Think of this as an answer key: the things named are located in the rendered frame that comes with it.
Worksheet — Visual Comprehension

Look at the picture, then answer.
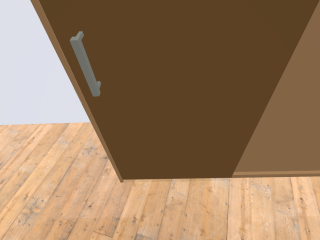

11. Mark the handle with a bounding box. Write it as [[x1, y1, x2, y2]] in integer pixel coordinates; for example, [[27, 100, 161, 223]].
[[69, 31, 101, 97]]

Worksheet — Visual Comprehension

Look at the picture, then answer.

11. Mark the wardrobe door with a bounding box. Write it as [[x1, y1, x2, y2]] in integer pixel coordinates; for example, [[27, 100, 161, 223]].
[[39, 0, 320, 180], [234, 0, 320, 172]]

